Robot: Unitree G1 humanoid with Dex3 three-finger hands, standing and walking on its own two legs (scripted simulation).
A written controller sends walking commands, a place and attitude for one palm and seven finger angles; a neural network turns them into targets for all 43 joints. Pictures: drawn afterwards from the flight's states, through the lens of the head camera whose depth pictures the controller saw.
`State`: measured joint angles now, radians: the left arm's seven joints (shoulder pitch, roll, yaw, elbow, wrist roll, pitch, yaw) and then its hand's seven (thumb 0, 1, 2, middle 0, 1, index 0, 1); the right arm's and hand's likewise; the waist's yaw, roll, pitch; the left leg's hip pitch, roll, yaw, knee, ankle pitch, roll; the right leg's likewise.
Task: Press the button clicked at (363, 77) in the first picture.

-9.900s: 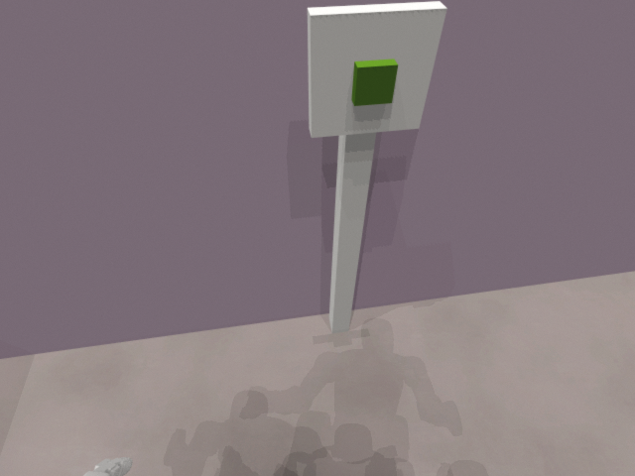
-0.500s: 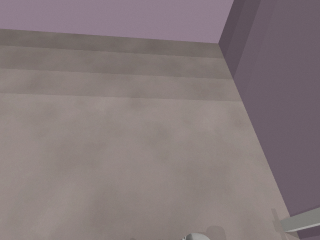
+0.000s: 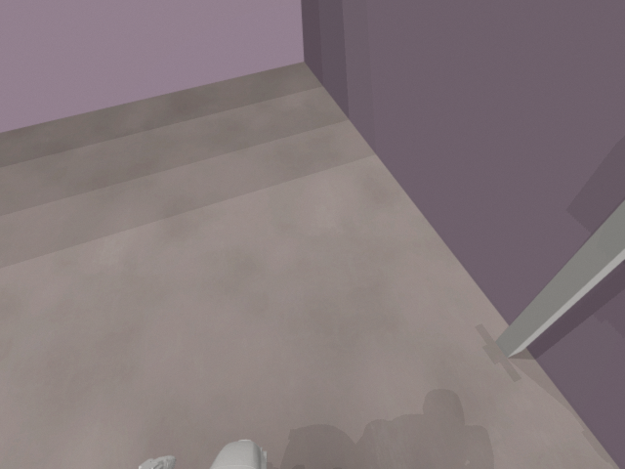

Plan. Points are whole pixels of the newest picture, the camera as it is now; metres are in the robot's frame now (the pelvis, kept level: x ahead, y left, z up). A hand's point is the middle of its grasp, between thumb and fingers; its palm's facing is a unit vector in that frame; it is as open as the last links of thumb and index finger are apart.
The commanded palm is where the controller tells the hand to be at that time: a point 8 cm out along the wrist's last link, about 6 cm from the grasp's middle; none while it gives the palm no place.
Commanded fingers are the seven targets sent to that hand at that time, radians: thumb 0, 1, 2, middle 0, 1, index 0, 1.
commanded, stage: turn to face it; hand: left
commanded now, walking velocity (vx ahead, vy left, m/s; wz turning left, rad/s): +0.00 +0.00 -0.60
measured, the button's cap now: out of the picture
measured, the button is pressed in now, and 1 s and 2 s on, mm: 0 0 0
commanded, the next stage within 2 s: take the last steps up to it in 1.76 s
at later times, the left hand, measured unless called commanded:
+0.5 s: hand out of the picture +0.09 +0.27 -0.18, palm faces -0.21 -0.96 -0.20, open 7.3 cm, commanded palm none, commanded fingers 0.00 0.90 0.90 -0.20 -0.30 -0.20 -0.30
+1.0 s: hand (263, 451) +0.17 +0.09 -0.15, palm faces -0.59 -0.76 -0.27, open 7.3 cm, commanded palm none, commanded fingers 0.00 0.90 0.90 -0.20 -0.30 -0.20 -0.30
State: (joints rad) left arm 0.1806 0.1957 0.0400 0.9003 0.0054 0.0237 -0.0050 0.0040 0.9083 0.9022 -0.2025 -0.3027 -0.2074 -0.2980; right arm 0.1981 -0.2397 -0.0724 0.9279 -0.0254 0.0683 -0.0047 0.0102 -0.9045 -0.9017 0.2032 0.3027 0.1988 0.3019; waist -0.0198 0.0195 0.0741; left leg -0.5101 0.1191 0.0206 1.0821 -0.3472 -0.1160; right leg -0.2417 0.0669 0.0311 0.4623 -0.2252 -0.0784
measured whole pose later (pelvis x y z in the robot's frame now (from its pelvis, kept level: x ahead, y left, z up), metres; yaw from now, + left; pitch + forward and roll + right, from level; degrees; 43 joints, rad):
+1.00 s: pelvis -0.05 +0.01 +0.00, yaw -37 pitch +0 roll +1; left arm 0.12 0.20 0.04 0.89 0.01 0.02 0.00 0.00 0.91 0.90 -0.20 -0.30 -0.21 -0.30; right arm 0.26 -0.26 -0.08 0.96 -0.02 0.08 0.00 0.01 -0.91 -0.90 0.20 0.30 0.20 0.30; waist -0.05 0.04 0.09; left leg -0.47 0.14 0.08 1.11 -0.42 -0.10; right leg -0.25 0.02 -0.02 0.53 -0.27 -0.05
